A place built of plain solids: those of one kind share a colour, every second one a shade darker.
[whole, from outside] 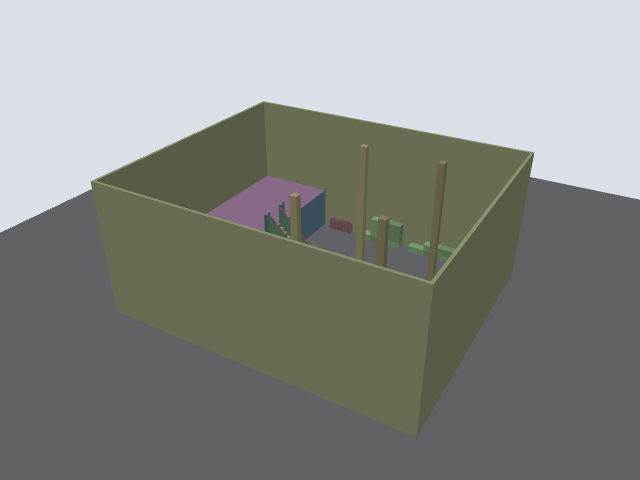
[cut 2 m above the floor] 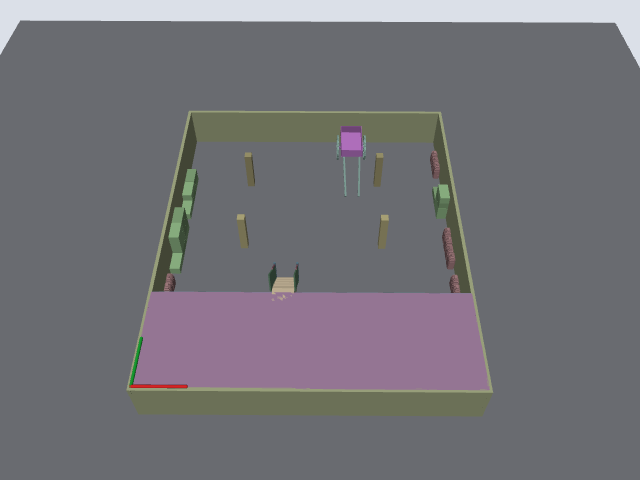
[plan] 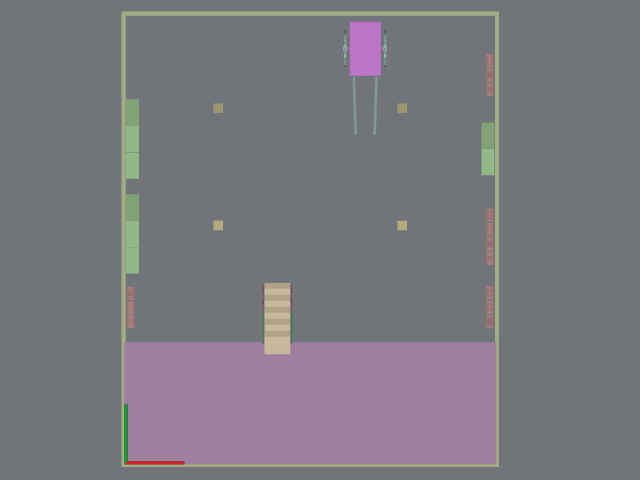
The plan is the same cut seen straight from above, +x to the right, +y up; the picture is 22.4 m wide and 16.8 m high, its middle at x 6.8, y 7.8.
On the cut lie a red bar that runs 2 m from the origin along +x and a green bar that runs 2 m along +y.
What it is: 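An aisled barn 12.9 x 15.7 m, 7.0 m high; a nave 6.4 m broad between two rows of posts 0.34 m square, 4.1 m apart, aisles 3.2 m broad; at the rear a loft 4.2 m deep at 2.30 m over closed bays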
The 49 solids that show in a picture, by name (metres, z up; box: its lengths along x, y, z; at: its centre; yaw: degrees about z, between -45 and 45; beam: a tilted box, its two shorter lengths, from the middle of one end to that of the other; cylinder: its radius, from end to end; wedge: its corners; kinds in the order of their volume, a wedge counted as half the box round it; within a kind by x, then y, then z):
{
 "loft_1": {"box": [13.02, 4.26, 2.35], "at": [6.46, 2.08, 1.12]},
 "wall_1": {"box": [0.15, 15.95, 7.1], "at": [-0.07, 7.83, 3.5]},
 "wall_2": {"box": [13.22, 0.15, 7.1], "at": [6.46, -0.07, 3.5]},
 "wall_3": {"box": [13.22, 0.15, 7.1], "at": [6.46, 15.72, 3.5]},
 "wall_4": {"box": [0.15, 15.95, 7.1], "at": [12.99, 7.83, 3.5]},
 "stair_1": {"box": [0.9, 0.62, 2.14], "at": [5.31, 4.11, 1.02]},
 "stair_2": {"box": [0.9, 0.62, 1.93], "at": [5.31, 4.32, 0.92]},
 "stair_3": {"box": [0.9, 0.62, 1.72], "at": [5.31, 4.53, 0.81]},
 "stair_4": {"box": [0.9, 0.62, 1.51], "at": [5.31, 4.74, 0.71]},
 "stair_5": {"box": [0.9, 0.62, 1.3], "at": [5.31, 4.95, 0.6]},
 "stair_6": {"box": [0.9, 0.62, 1.09], "at": [5.31, 5.15, 0.5]},
 "stair_7": {"box": [0.9, 0.62, 0.89], "at": [5.31, 5.36, 0.39]},
 "stair_8": {"box": [0.9, 0.62, 0.68], "at": [5.31, 5.57, 0.29]},
 "stair_9": {"box": [0.9, 0.62, 0.47], "at": [5.31, 5.78, 0.18]},
 "stair_10": {"box": [0.9, 0.62, 0.26], "at": [5.31, 5.99, 0.08]},
 "post_1": {"box": [0.34, 0.34, 7.1], "at": [3.24, 8.31, 3.5]},
 "post_2": {"box": [0.34, 0.34, 7.1], "at": [3.24, 12.41, 3.5]},
 "post_3": {"box": [0.34, 0.34, 7.1], "at": [9.68, 8.31, 3.5]},
 "post_4": {"box": [0.34, 0.34, 7.1], "at": [9.68, 12.41, 3.5]},
 "bales_1": {"box": [0.46, 0.92, 0.41], "at": [0.24, 7.08, 0.15]},
 "bales_2": {"box": [0.46, 0.92, 0.36], "at": [0.24, 8.01, 0.54]},
 "bales_3": {"box": [0.46, 0.92, 0.36], "at": [0.24, 8.01, 0.9]},
 "bales_4": {"box": [0.46, 0.92, 0.36], "at": [0.24, 8.01, 1.26]},
 "bales_5": {"box": [0.46, 0.92, 0.41], "at": [0.24, 8.94, 0.15]},
 "bales_6": {"box": [0.46, 0.92, 0.36], "at": [0.24, 8.94, 0.54]},
 "bales_7": {"box": [0.46, 0.92, 0.36], "at": [0.24, 8.94, 0.9]},
 "bales_8": {"box": [0.46, 0.92, 0.36], "at": [0.24, 8.94, 1.26]},
 "bales_9": {"box": [0.46, 0.92, 0.41], "at": [0.24, 10.41, 0.15]},
 "bales_10": {"box": [0.46, 0.92, 0.41], "at": [0.24, 11.34, 0.15]},
 "bales_11": {"box": [0.46, 0.92, 0.36], "at": [0.24, 11.34, 0.54]},
 "bales_12": {"box": [0.46, 0.92, 0.41], "at": [0.24, 12.27, 0.15]},
 "bales_13": {"box": [0.46, 0.92, 0.36], "at": [0.24, 12.27, 0.54]},
 "bales_14": {"box": [0.46, 0.92, 0.41], "at": [12.68, 10.52, 0.15]},
 "bales_15": {"box": [0.46, 0.92, 0.36], "at": [12.68, 10.52, 0.54]},
 "bales_16": {"box": [0.46, 0.92, 0.36], "at": [12.68, 10.52, 0.9]},
 "bales_17": {"box": [0.46, 0.92, 0.36], "at": [12.68, 10.52, 1.26]},
 "bales_18": {"box": [0.46, 0.92, 0.41], "at": [12.68, 11.45, 0.15]},
 "stair_guard_panel_1": {"wedge": [[4.79, 4.16, 2.12], [4.79, 4.16, 3.24], [4.79, 6.3, -0.02], [4.79, 6.3, 1.1], [4.84, 4.16, 2.12], [4.84, 4.16, 3.24], [4.84, 6.3, -0.02], [4.84, 6.3, 1.1]]},
 "stair_guard_panel_2": {"wedge": [[5.78, 4.16, 2.12], [5.78, 4.16, 3.24], [5.78, 6.3, -0.02], [5.78, 6.3, 1.1], [5.83, 4.16, 2.12], [5.83, 4.16, 3.24], [5.83, 6.3, -0.02], [5.83, 6.3, 1.1]]},
 "face_1": {"box": [4.86, 0.012, 2.32], "at": [2.43, 4.22, 1.11]},
 "face_2": {"box": [7.16, 0.012, 2.32], "at": [9.34, 4.22, 1.11]},
 "cart_rod_1": {"wedge": [[7.93, 13.53, 0.87], [7.93, 13.56, 0.79], [8.0, 11.48, 0.09], [8.0, 11.51, 0.0], [8.03, 13.54, 0.87], [8.03, 13.57, 0.79], [8.1, 11.49, 0.09], [8.1, 11.52, 0.0]]},
 "cart_rod_2": {"wedge": [[8.66, 11.49, 0.09], [8.66, 11.52, 0.0], [8.73, 13.54, 0.87], [8.73, 13.57, 0.79], [8.76, 11.48, 0.09], [8.76, 11.51, 0.0], [8.83, 13.53, 0.87], [8.83, 13.56, 0.79]]},
 "cart_1": {"box": [0.029, 1.9, 0.42], "at": [7.84, 14.5, 1.1]},
 "cart_2": {"box": [1.04, 0.028, 0.42], "at": [8.38, 13.56, 1.1]},
 "cart_3": {"box": [1.1, 1.9, 0.03], "at": [8.38, 14.5, 0.88]},
 "cart_4": {"box": [1.04, 0.028, 0.42], "at": [8.38, 15.44, 1.1]},
 "cart_5": {"box": [0.029, 1.9, 0.42], "at": [8.91, 14.5, 1.1]},
 "stair_guard_newel_1": {"box": [0.09, 0.09, 1.15], "at": [6.16, 4.16, 2.82]}
}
